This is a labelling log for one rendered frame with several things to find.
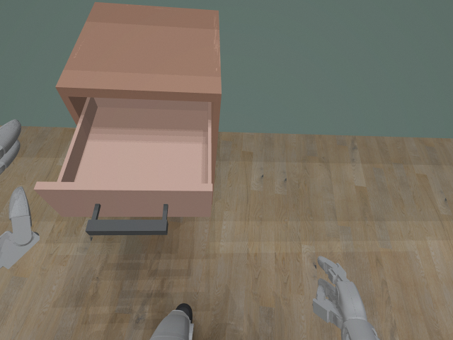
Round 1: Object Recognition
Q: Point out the right robot hand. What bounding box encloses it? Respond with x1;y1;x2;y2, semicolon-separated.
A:
313;256;367;329

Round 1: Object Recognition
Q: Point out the robot left thigh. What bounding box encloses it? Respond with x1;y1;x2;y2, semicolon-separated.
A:
150;314;194;340

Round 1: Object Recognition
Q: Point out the handle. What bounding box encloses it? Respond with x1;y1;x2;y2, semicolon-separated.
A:
86;204;168;235

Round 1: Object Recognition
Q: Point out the robot right forearm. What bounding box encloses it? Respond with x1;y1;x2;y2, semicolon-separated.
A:
341;319;381;340

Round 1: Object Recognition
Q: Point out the left robot hand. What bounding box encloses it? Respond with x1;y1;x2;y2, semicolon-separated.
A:
0;119;40;269

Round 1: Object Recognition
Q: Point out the drawer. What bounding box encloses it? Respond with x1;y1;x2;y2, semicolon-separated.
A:
33;97;212;217

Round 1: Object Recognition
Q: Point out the cabinet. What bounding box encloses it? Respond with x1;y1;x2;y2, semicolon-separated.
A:
56;2;222;200

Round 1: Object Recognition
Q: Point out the left robot foot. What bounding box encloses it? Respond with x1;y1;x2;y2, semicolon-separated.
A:
176;303;193;324

